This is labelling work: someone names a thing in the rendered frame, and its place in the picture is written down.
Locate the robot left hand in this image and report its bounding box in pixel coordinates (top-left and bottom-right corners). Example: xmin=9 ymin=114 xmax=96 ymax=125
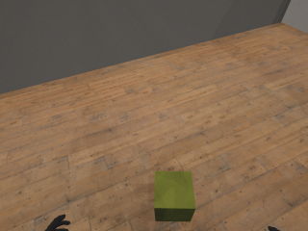
xmin=45 ymin=214 xmax=70 ymax=231

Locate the carton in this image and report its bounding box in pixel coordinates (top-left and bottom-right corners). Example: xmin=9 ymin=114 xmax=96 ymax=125
xmin=154 ymin=171 xmax=196 ymax=222

